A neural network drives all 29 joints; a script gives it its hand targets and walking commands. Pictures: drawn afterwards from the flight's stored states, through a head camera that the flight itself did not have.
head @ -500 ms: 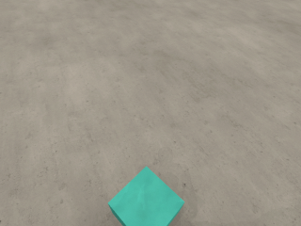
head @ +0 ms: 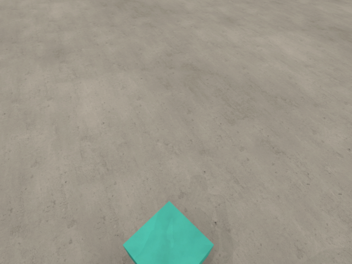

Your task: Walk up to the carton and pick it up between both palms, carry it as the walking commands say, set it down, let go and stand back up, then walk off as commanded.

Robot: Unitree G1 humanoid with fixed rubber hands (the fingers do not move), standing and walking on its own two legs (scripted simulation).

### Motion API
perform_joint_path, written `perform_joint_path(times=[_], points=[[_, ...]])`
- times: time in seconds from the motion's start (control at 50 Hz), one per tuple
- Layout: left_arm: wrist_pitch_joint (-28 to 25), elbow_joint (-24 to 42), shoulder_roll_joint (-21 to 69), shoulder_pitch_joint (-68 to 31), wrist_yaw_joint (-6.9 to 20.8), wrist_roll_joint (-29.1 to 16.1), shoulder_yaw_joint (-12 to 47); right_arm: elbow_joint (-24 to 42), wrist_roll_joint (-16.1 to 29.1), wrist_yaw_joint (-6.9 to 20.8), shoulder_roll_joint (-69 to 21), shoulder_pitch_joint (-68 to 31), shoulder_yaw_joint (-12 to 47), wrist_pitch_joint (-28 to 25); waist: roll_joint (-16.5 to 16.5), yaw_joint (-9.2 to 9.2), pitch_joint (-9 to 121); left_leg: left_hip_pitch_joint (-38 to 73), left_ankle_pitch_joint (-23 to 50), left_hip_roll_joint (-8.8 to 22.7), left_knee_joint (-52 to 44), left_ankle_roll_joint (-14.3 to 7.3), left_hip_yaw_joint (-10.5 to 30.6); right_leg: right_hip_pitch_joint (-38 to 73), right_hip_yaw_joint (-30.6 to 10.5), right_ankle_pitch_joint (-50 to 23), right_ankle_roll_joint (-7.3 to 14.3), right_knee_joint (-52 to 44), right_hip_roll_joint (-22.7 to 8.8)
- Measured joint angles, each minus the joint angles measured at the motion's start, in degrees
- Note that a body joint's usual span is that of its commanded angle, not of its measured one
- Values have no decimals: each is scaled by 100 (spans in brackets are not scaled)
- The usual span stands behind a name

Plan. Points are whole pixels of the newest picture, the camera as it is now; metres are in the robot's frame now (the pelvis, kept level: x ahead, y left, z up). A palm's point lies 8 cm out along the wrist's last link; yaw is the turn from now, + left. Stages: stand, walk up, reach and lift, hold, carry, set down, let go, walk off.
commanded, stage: stand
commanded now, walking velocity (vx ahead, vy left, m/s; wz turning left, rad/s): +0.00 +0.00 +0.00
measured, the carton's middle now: (168, 250) +0.31 +0.02 -0.68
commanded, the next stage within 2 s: walk off in 0.56 s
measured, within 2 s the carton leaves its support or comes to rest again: neither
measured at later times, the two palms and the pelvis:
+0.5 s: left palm out of the picture -0.02 +0.20 -0.15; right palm out of the picture -0.03 -0.21 -0.15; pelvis +0.01 -0.01 +0.00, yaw +0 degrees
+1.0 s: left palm out of the picture -0.02 +0.26 -0.14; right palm out of the picture +0.00 -0.22 -0.15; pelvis +0.01 +0.02 +0.00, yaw -5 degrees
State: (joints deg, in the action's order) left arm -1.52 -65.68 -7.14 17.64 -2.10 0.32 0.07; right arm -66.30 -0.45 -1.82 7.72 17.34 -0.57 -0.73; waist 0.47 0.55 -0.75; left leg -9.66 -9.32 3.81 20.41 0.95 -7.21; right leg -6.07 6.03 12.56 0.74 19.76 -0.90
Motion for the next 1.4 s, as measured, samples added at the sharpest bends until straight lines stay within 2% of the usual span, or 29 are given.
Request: perform_joint_path(times=[0.74, 0.84, 0.88, 0.94, 1.0, 1.06, 1.12, 1.16, 1.18, 1.22, 1.26, 1.3, 1.34, 1.4], points=[[-44, -14, 109, 233, -19, 10, 47, -174, -7, -48, -167, 160, 58, 0, -12, -14, -4, 23, -164, 74, 108, 92, 35, 48, 24, 166, 73, 68, 67], [-47, 156, 131, 240, 14, 79, 21, -200, 5, -122, -81, 172, -22, 53, 48, -163, -5, -71, -259, 101, 281, 111, -65, -101, -83, 230, 58, 251, 63], [-29, 294, 108, 246, 2, 117, -30, -143, -6, -152, 13, 159, -86, 115, 65, -256, -1, -232, -379, 96, 567, 186, -84, -244, -171, 288, 45, 415, 40], [-2, 468, 9, 280, -67, 191, -139, 56, -40, -142, 188, 44, -226, 214, -10, -383, -4, -754, -1114, -46, 1765, 270, 65, -465, -364, 307, 3, 568, -80], [42, 556, -156, 337, -110, 235, -266, 374, -69, -98, 366, -193, -347, 262, -80, -432, -19, -1255, -1333, -152, 2739, 290, 271, -629, -579, 224, -127, 561, -214], [113, 613, -360, 342, -123, 253, -394, 748, -83, -40, 475, -467, -407, 292, -152, -444, -50, -1417, -1322, -157, 2676, 347, 429, -798, -813, 160, -305, 580, -334], [190, 704, -568, 267, -120, 242, -514, 1085, -69, 16, 519, -649, -426, 311, -245, -480, -86, -1260, -1158, -163, 1998, 376, 491, -991, -1075, 159, -529, 697, -461], [247, 797, -697, 230, -112, 214, -582, 1271, -79, 45, 551, -660, -417, 267, -279, -473, -85, -858, -744, -145, 1028, 351, 417, -1186, -1271, 271, -672, 975, -509], [274, 841, -766, 187, -111, 217, -609, 1328, -102, 52, 541, -657, -413, 233, -322, -442, -120, -796, -427, -173, 867, 245, 318, -1353, -1345, 617, -585, 1338, -533], [368, 961, -835, 82, -148, 203, -621, 1416, -117, 58, 484, -635, -354, 249, -351, -378, -144, -849, -542, -176, 1075, -26, 122, -1850, -1220, 1611, -371, 2590, -455], [429, 1094, -862, -53, -119, 181, -618, 1490, -143, 46, 410, -556, -278, 262, -324, -296, -108, -768, -624, -139, 975, -193, -44, -2288, -955, 1778, -172, 3796, -320], [435, 1219, -871, -207, -43, 187, -619, 1537, -164, 6, 337, -474, -209, 248, -317, -237, -80, -663, -581, -129, 801, -281, -219, -2536, -663, 1562, -107, 4531, -244], [435, 1312, -843, -333, 27, 196, -611, 1582, -180, -33, 282, -405, -162, 217, -306, -175, -56, -596, -555, -133, 711, -353, -402, -2590, -387, 1390, -132, 4759, -200], [481, 1421, -726, -507, 86, 189, -553, 1638, -204, -86, 238, -312, -129, 189, -244, -69, -47, -560, -618, -142, 730, -450, -673, -2394, -61, 1434, -140, 4355, -157]])
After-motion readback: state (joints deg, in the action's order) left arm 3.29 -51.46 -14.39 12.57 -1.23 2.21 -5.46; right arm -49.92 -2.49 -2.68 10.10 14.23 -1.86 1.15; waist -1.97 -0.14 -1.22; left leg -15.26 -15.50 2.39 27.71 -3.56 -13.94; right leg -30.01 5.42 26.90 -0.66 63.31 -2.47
